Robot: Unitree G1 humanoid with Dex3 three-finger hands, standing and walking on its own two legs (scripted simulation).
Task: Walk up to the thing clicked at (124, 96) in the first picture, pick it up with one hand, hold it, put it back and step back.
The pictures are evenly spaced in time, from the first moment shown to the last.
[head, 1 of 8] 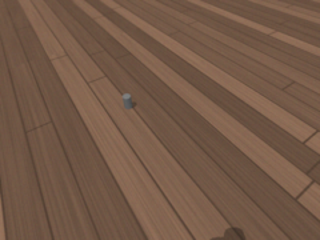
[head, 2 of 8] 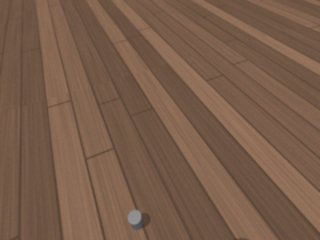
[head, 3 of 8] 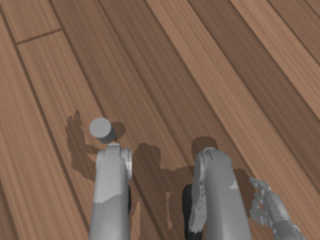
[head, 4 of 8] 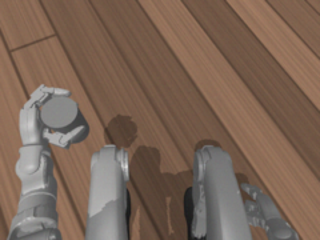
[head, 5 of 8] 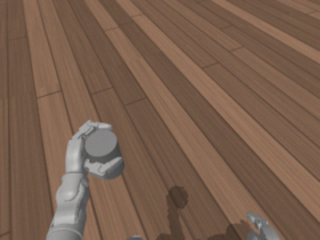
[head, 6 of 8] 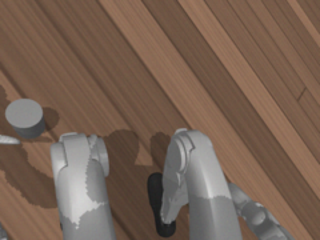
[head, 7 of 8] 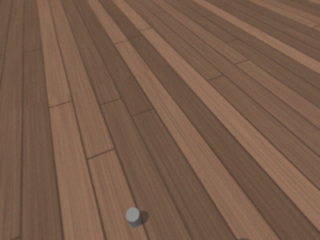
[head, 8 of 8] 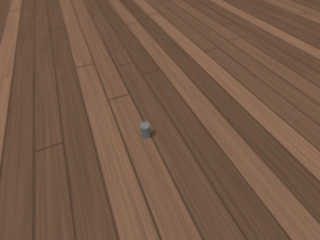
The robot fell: no
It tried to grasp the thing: yes
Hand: left
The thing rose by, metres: 0.70
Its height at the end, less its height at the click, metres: +0.00
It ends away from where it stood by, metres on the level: 0.02
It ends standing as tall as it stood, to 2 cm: yes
